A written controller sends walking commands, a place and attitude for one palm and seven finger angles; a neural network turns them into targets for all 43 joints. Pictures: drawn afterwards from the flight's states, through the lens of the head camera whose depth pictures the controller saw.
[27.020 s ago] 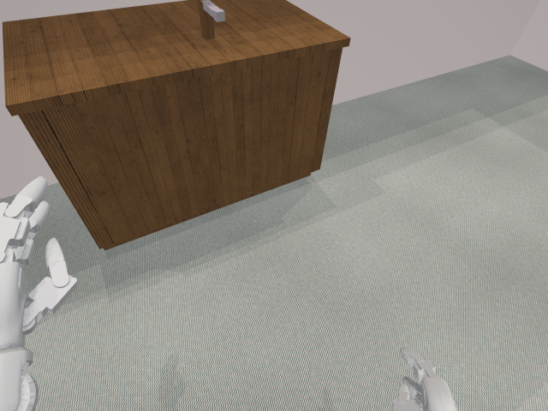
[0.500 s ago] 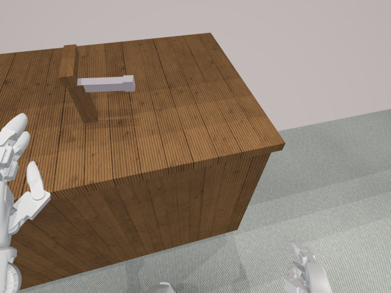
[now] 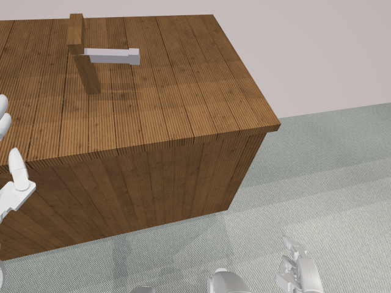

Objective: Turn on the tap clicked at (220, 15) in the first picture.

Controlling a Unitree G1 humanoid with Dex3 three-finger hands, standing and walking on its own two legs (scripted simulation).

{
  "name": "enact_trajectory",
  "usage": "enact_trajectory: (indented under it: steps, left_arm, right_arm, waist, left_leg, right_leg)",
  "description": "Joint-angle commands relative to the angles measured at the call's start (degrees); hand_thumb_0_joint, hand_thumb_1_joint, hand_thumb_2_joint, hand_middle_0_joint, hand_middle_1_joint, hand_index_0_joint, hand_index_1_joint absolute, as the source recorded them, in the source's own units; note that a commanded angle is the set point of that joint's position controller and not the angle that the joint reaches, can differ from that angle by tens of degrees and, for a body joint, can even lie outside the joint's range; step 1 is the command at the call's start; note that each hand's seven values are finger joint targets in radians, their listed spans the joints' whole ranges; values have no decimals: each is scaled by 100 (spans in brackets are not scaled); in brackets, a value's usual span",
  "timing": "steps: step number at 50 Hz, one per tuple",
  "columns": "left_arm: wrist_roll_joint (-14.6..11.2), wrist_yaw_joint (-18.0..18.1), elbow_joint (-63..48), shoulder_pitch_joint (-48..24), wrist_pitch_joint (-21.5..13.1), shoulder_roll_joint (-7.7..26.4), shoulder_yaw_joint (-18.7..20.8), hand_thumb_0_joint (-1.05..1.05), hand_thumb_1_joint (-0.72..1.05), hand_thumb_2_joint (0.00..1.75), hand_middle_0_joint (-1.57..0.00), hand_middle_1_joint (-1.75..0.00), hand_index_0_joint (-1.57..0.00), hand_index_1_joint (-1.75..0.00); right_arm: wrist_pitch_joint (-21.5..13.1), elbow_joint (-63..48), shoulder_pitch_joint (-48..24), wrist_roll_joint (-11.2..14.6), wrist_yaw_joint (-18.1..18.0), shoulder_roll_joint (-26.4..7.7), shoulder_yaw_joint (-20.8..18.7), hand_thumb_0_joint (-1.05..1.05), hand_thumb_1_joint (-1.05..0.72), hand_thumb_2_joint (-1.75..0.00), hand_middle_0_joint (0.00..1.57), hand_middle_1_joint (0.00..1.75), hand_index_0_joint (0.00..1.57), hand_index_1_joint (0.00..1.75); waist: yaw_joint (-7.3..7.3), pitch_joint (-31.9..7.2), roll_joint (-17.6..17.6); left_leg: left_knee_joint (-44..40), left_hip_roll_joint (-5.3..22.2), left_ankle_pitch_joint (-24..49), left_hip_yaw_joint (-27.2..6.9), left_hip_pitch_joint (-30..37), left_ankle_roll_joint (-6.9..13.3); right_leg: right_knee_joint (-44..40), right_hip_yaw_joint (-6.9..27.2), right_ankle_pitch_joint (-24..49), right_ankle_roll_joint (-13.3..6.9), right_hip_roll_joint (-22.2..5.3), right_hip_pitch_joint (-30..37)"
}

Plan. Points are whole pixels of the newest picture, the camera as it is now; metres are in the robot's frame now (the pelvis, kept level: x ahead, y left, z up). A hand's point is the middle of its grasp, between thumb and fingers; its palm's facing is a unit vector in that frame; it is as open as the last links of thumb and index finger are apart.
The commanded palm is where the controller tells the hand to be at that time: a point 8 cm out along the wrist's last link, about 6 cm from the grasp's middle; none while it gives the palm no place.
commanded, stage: step back with the hand held close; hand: left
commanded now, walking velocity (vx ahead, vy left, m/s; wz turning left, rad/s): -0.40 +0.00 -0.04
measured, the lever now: (134, 56) +0.62 +0.20 +0.12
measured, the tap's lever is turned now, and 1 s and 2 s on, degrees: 81 81 81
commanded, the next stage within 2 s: stop stepping back and stand still in 0.08 s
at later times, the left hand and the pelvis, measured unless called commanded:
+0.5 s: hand out of the picture +0.10 +0.20 +0.17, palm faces +0.40 -0.82 -0.41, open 7.4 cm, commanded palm +0.04 +0.24 +0.19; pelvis -0.11 -0.04 +0.00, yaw +1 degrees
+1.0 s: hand out of the picture +0.05 +0.18 +0.18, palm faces +0.45 -0.80 -0.39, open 7.4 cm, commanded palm -0.01 +0.21 +0.19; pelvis -0.16 -0.07 +0.01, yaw +2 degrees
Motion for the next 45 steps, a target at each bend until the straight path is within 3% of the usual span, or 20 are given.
enact_trajectory:
  steps: [1, 6, 7, 9, 12, 18, 19, 21, 22, 24, 27, 28, 29, 30, 34, 36, 38, 40, 42, 45]
  left_arm:
    - [39, 13, -1130, -147, -357, 399, 296, 0, 90, 90, -20, -30, -20, -30]
    - [61, -61, -917, -177, -335, 534, 280, 0, 90, 90, -20, -30, -20, -30]
    - [79, -74, -934, -259, -388, 681, 369, 0, 90, 90, -20, -30, -20, -30]
    - [13, -66, -970, -197, -397, 852, 387, 0, 90, 90, -20, -30, -20, -30]
    - [-43, -23, -960, 426, -240, 766, 548, 0, 90, 90, -20, -30, -20, -30]
    - [55, 173, -994, 179, -113, 864, 603, 0, 90, 90, -20, -30, -20, -30]
    - [38, 174, -957, 236, -119, 844, 546, 0, 90, 90, -20, -30, -20, -30]
    - [-15, 132, -1195, 33, -212, 858, 513, 0, 90, 90, -20, -30, -20, -30]
    - [37, 131, -900, 90, -188, 891, 542, 0, 90, 90, -20, -30, -20, -30]
    - [127, 44, -951, -424, -192, 857, 444, 0, 90, 90, -20, -30, -20, -30]
    - [107, -59, -120, -225, -128, 485, 176, 0, 90, 90, -20, -30, -20, -30]
    - [137, -106, -101, -374, -133, 533, 126, 0, 90, 90, -20, -30, -20, -30]
    - [128, -170, -63, -488, -80, 575, 81, 0, 90, 90, -20, -30, -20, -30]
    - [68, -202, -235, -828, -150, 624, 111, 0, 90, 90, -20, -30, -20, -30]
    - [66, -170, -659, -731, -159, 886, 263, 0, 90, 90, -20, -30, -20, -30]
    - [86, -55, -771, -531, -116, 881, 294, 0, 90, 90, -20, -30, -20, -30]
    - [81, 20, -898, -606, -116, 835, 264, 0, 90, 90, -20, -30, -20, -30]
    - [74, 67, -1002, -849, -155, 767, 300, 0, 90, 90, -20, -30, -20, -30]
    - [162, -20, -177, -704, -109, 819, 435, 0, 90, 90, -20, -30, -20, -30]
    - [131, -60, 27, -560, -52, 548, 148, 0, 90, 90, -20, -30, -20, -30]
  right_arm:
    - [-341, -693, -129, 86, 65, -974, -353, 0, -90, -90, 20, 30, 20, 30]
    - [-252, -894, -327, 70, 26, -990, -217, 0, -90, -90, 20, 30, 20, 30]
    - [-236, -900, -344, 67, 27, -938, -201, 0, -90, -90, 20, 30, 20, 30]
    - [-212, -955, -272, 167, -3, -812, -336, 0, -90, -90, 20, 30, 20, 30]
    - [2, -994, -369, 171, -43, -580, -123, 0, -90, -90, 20, 30, 20, 30]
    - [-94, -881, -178, 113, -219, -865, -236, 0, -90, -90, 20, 30, 20, 30]
    - [-156, -919, -109, 133, -251, -978, -293, 0, -90, -90, 20, 30, 20, 30]
    - [-247, -1015, -136, 137, -258, -1221, -371, 0, -90, -90, 20, 30, 20, 30]
    - [-248, -856, -106, 160, -255, -1052, -313, 0, -90, -90, 20, 30, 20, 30]
    - [-296, -724, -130, 205, -154, -991, -324, 0, -90, -90, 20, 30, 20, 30]
    - [-270, -638, -173, 196, -108, -1148, -285, 0, -90, -90, 20, 30, 20, 30]
    - [-230, -650, -209, 164, -118, -1138, -322, 0, -90, -90, 20, 30, 20, 30]
    - [-200, -727, -324, 163, -104, -1072, -333, 0, -90, -90, 20, 30, 20, 30]
    - [-194, -634, -265, 162, -79, -986, -314, 0, -90, -90, 20, 30, 20, 30]
    - [-94, -459, -246, 114, -88, -856, -173, 0, -90, -90, 20, 30, 20, 30]
    - [-123, -517, -283, 89, -151, -781, -87, 0, -90, -90, 20, 30, 20, 30]
    - [-167, -600, -282, 49, -203, -844, -45, 0, -90, -90, 20, 30, 20, 30]
    - [-203, -712, -203, 39, -209, -1121, -135, 0, -90, -90, 20, 30, 20, 30]
    - [-240, -589, -59, 154, -103, -963, -212, 0, -90, -90, 20, 30, 20, 30]
    - [-262, -533, -272, 208, -17, -883, -146, 0, -90, -90, 20, 30, 20, 30]
  waist:
    - [27, -1191, 1842]
    - [99, -1043, 1469]
    - [105, -955, 853]
    - [147, -1458, -1658]
    - [-143, -1594, -110]
    - [-191, -1284, -264]
    - [-183, -1221, 210]
    - [-88, -1035, 2132]
    - [-179, -910, 2481]
    - [-174, -413, 2029]
    - [65, -298, 737]
    - [16, -293, -190]
    - [-56, -307, -1040]
    - [-94, -515, -1041]
    - [-220, -649, -3]
    - [-130, -886, -350]
    - [-173, -969, 309]
    - [-196, -767, 2510]
    - [-185, -403, 1784]
    - [-62, -14, 984]
  left_leg:
    - [-1161, 1483, 2808, -855, 975, 714]
    - [-800, 1120, 4, -832, 130, 421]
    - [-127, 821, -526, -609, 35, 274]
    - [2679, -378, -1770, -79, -682, -167]
    - [3169, -76, -983, -545, -639, -91]
    - [-364, -198, -836, -89, 871, 328]
    - [-1235, -19, -671, -93, 1054, 413]
    - [-1996, 1040, -112, -1319, 1175, 895]
    - [-2106, 1321, -542, -1786, 680, 1106]
    - [-1958, 1187, -740, -1634, -24, 1201]
    - [-601, 599, -1583, -808, -536, 685]
    - [655, -8, -1910, -330, -858, 508]
    - [2207, -453, -1631, -208, -1068, 346]
    - [3034, -376, -1210, -410, -883, 250]
    - [1884, -104, -736, -102, 446, 244]
    - [718, -167, -1070, 129, 1160, 382]
    - [-569, -232, -1215, 207, 1540, 486]
    - [-2319, 1299, -2500, -2122, 1496, 1144]
    - [-2643, 1726, -2795, -2491, 87, 1535]
    - [-2232, 1402, -1916, -1764, 177, 1257]
  right_leg:
    - [-858, -14, 209, -2, -191, 560]
    - [-3233, -312, 1446, -10, -117, 1878]
    - [-3867, -193, 1935, -105, -379, 1792]
    - [-4219, 1745, 3426, -1115, -2181, 1635]
    - [-3441, 1250, 2713, -1087, -1913, 1618]
    - [-3531, 1034, -37, -613, -1465, 1123]
    - [-3102, 790, 121, -524, -1203, 1289]
    - [-1400, -186, 221, -123, -92, 977]
    - [-643, -361, -278, 18, -19, 750]
    - [-472, -106, 23, -37, -147, 886]
    - [-3142, -315, 692, -85, -137, 2304]
    - [-3840, 475, 237, -304, -586, 2373]
    - [-4711, 2374, -727, -786, -1666, 1984]
    - [-5072, 2953, -1785, -877, -1962, 1500]
    - [-4641, 1383, -1511, -860, -1545, 213]
    - [-4472, 1075, -1649, -798, -1455, 133]
    - [-3788, 794, -1602, -688, -1124, 355]
    - [-610, -404, -577, -187, 251, -41]
    - [1603, 52, 50, -102, 57, -157]
    - [244, 16, 381, -132, -448, -218]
